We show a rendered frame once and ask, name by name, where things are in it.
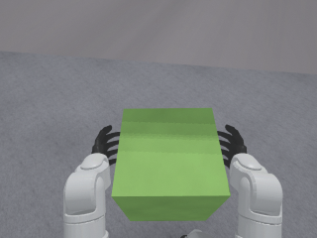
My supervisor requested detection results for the right robot hand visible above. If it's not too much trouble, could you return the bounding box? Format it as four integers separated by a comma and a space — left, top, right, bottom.
217, 124, 247, 169

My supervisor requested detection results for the robot right forearm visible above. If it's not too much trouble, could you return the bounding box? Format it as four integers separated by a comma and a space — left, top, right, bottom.
229, 153, 283, 238

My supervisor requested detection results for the carton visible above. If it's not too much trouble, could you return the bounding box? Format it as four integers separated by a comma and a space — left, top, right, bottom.
111, 107, 231, 221

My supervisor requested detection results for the robot right shin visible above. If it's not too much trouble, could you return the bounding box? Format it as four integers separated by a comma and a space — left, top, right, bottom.
189, 229, 202, 235

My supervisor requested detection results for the robot left forearm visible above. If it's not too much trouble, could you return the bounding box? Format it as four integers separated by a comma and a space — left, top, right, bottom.
63, 153, 111, 238

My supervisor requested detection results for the left robot hand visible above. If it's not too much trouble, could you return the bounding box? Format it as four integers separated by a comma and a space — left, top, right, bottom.
91, 125, 121, 166

